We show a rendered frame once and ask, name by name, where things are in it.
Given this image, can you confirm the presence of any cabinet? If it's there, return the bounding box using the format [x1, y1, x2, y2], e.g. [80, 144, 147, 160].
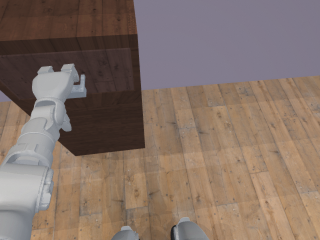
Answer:
[0, 0, 145, 156]

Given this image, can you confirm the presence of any left robot hand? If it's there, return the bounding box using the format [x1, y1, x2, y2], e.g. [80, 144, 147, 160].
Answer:
[32, 63, 80, 132]

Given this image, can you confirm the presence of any robot thigh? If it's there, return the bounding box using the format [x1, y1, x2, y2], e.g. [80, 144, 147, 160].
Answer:
[173, 221, 209, 240]
[111, 230, 139, 240]

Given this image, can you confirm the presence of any robot left forearm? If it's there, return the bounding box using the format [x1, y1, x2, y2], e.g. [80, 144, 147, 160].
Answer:
[0, 97, 65, 170]

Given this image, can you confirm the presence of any robot left upper arm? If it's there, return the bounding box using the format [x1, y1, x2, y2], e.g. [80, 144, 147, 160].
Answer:
[0, 163, 54, 240]

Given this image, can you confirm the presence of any right robot thigh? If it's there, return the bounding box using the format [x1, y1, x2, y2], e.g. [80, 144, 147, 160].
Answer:
[173, 221, 209, 240]

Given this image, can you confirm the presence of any drawer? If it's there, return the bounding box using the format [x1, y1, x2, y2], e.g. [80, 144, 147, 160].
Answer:
[0, 47, 134, 99]

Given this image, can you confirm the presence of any left robot thigh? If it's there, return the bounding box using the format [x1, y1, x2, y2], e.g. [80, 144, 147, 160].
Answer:
[111, 230, 139, 240]

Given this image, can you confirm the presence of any handle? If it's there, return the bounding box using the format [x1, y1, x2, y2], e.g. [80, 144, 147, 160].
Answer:
[67, 74, 87, 99]

